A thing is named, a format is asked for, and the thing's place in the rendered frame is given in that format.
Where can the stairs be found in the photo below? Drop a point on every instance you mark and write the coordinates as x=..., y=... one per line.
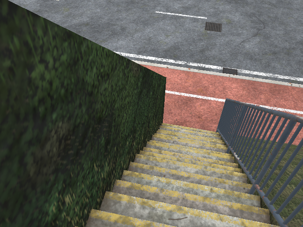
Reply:
x=183, y=177

